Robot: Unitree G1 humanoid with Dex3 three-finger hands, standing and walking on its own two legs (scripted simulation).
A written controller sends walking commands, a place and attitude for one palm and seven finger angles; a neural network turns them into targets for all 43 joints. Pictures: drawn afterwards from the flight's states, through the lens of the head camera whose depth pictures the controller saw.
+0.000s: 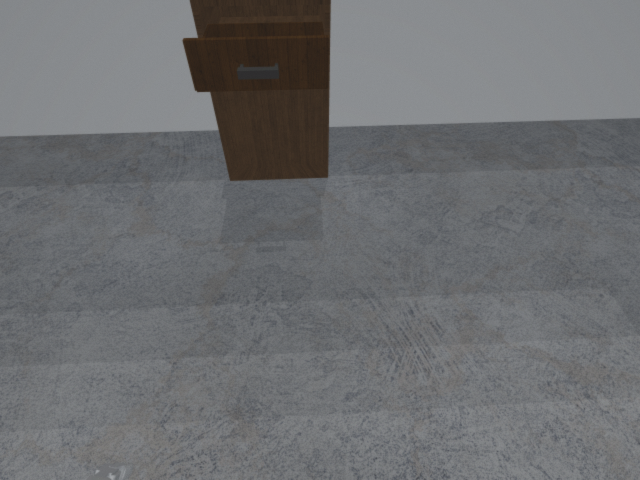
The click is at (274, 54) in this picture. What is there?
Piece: drawer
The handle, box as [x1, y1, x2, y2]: [237, 63, 278, 79]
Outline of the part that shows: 277,63 275,63 274,66 270,67 244,67 243,64 240,64 240,66 237,68 238,79 278,78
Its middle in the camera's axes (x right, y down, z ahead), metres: -0.20 -0.53 +1.22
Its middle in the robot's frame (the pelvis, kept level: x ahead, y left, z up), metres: +1.26 +0.25 -0.06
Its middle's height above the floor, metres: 0.71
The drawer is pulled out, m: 0.30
